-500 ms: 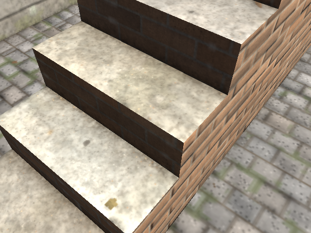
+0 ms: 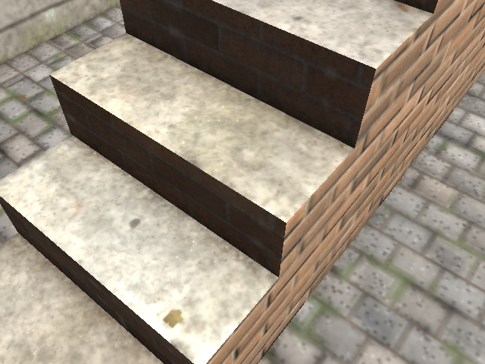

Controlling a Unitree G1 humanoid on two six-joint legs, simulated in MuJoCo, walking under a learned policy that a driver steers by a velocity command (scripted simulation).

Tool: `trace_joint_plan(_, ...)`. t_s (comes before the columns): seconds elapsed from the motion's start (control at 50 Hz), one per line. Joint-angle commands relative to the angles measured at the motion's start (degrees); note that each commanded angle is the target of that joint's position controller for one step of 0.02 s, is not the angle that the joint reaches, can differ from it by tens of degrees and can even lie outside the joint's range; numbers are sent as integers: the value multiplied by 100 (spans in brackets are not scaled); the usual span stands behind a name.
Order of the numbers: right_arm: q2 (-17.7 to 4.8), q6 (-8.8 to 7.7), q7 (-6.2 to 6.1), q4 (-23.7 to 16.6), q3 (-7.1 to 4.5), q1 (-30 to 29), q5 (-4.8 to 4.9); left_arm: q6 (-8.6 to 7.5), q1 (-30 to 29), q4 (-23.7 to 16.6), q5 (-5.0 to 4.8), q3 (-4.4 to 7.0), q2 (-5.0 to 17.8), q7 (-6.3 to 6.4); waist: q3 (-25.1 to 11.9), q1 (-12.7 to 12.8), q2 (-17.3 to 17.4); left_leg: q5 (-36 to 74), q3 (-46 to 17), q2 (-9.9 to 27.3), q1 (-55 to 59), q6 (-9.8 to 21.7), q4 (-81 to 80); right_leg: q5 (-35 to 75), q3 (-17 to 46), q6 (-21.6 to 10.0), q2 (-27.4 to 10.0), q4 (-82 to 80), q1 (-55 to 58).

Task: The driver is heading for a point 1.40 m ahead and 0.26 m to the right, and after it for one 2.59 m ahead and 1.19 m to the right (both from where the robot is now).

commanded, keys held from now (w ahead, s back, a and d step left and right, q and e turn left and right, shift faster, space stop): w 1.00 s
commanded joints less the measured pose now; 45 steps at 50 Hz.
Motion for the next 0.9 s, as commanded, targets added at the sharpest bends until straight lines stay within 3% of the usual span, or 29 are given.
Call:
trace_joint_plan(0.02,-613,-33,-15,-107,-106,367,1,-32,211,-122,0,95,617,17,82,-1,64,1101,-294,322,-497,29,-440,809,120,-193,-103,-206,331)
trace_joint_plan(0.9,-612,-39,-10,-105,-100,387,3,-32,216,-117,-1,92,617,15,87,-4,64,1091,-288,320,-503,27,-433,813,133,-186,-96,-197,326)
